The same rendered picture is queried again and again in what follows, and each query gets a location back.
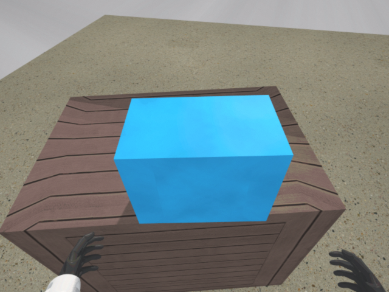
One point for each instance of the robot left forearm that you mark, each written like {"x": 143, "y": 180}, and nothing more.
{"x": 64, "y": 283}

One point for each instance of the carton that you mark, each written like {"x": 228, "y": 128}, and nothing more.
{"x": 202, "y": 159}

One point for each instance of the right robot hand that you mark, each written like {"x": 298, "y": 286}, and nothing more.
{"x": 365, "y": 280}

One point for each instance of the pedestal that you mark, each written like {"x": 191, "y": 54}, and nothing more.
{"x": 74, "y": 188}

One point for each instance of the left robot hand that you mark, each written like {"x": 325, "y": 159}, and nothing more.
{"x": 76, "y": 259}

